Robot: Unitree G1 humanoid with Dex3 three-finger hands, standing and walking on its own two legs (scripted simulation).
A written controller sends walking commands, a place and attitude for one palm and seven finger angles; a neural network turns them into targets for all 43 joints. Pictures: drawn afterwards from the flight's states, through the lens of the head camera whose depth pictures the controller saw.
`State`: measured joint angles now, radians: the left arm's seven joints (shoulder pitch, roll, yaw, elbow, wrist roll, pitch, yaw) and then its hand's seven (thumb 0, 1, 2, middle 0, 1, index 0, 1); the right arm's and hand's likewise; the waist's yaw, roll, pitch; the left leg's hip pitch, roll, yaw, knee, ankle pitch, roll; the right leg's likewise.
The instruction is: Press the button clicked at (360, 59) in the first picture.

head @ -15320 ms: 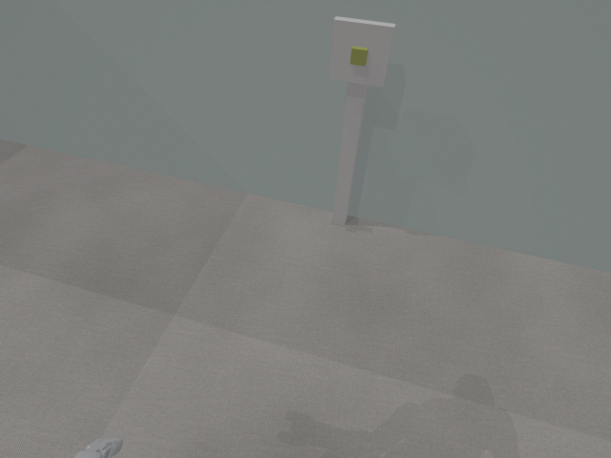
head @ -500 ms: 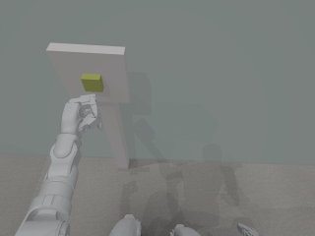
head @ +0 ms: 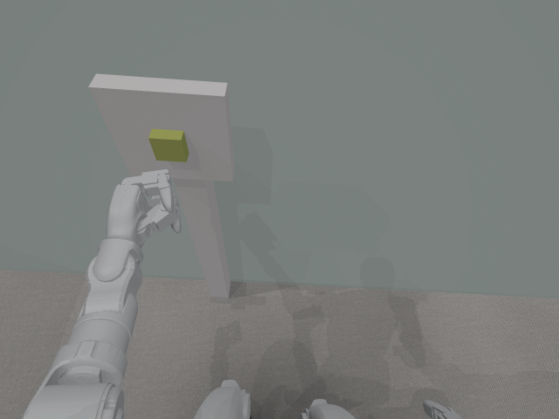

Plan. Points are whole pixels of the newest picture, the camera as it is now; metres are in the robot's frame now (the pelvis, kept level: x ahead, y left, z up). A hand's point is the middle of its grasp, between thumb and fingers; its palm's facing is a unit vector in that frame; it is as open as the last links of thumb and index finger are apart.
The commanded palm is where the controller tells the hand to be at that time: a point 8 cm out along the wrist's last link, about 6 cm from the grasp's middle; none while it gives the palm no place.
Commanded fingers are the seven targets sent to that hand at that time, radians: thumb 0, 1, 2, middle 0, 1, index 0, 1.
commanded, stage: aim a knuckle at the button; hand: left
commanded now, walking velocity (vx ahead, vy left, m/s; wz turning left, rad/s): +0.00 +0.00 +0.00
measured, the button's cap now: (170, 144) +0.50 +0.18 +0.09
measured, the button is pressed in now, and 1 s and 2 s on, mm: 0 1 9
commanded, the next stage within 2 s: press the button with the knuckle in 0.42 s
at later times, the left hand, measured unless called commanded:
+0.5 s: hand (181, 209) +0.40 +0.15 +0.06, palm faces -0.04 -1.00 -0.02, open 3.1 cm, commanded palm +0.38 +0.20 +0.06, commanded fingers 0.00 0.90 0.90 -1.30 -1.50 -1.30 -1.50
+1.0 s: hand (191, 186) +0.44 +0.14 +0.06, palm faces -0.01 -1.00 -0.02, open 2.9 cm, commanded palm +0.42 +0.19 +0.06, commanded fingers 0.00 0.90 0.90 -1.30 -1.50 -1.30 -1.50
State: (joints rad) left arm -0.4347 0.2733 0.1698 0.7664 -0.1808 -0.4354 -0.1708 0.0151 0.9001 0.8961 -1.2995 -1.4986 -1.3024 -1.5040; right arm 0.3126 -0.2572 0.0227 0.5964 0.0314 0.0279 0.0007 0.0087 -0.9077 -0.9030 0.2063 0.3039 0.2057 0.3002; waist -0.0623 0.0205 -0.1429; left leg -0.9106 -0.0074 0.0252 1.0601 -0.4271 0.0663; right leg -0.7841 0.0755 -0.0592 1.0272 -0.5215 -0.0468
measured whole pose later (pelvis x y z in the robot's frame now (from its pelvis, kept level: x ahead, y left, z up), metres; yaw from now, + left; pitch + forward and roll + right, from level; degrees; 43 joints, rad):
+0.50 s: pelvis +0.00 +0.01 +0.00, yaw -1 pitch +16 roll -3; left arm -0.40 0.23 0.14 0.71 -0.16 -0.44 -0.13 0.02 0.90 0.90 -1.30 -1.50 -1.30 -1.50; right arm 0.34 -0.25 0.02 0.59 0.02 0.05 0.02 0.01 -0.91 -0.90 0.21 0.30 0.21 0.30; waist -0.06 0.03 -0.15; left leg -0.90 -0.01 0.04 1.05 -0.43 0.08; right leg -0.78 0.07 -0.04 1.02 -0.52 -0.04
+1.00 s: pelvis +0.00 +0.00 +0.00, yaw +0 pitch +18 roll -2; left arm -0.63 0.28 0.21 0.95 -0.13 -0.46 -0.12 -0.02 0.87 0.90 -1.30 -1.50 -1.30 -1.50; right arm 0.34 -0.26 0.02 0.61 0.01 0.05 0.01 0.01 -0.91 -0.90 0.21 0.30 0.21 0.30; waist -0.09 0.03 -0.15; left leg -0.96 -0.01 0.03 1.08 -0.43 0.06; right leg -0.84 0.08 -0.06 1.05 -0.53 -0.05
